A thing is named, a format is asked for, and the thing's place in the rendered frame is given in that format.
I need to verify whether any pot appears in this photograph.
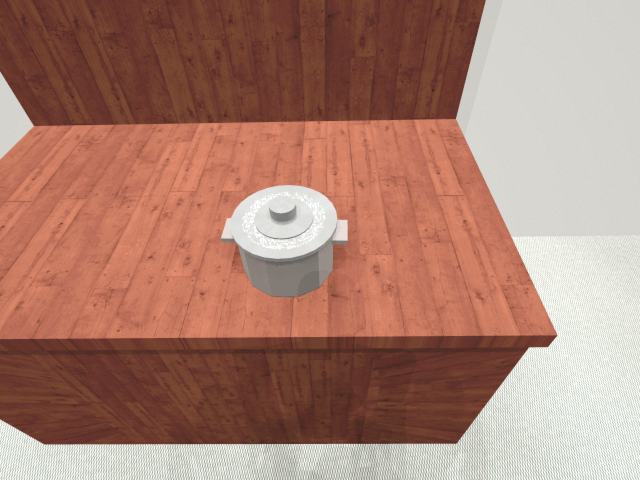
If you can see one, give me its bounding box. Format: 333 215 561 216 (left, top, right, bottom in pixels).
221 218 348 298

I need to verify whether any lid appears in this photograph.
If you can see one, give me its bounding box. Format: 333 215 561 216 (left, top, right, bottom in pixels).
230 185 337 262

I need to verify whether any knob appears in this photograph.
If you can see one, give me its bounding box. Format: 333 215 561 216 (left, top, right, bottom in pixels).
269 195 296 222

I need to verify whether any table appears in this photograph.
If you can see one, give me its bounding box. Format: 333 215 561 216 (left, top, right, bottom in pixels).
0 0 557 444

